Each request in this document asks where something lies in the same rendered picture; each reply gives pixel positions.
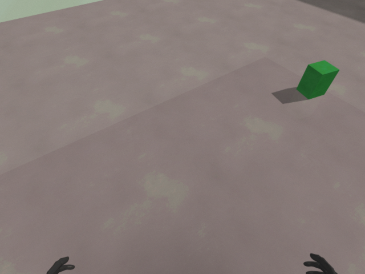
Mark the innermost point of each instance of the robot right hand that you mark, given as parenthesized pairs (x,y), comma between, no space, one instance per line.
(320,263)

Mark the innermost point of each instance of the robot left hand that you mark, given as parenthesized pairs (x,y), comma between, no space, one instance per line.
(59,266)

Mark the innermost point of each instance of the carton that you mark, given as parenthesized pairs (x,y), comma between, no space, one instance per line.
(317,79)

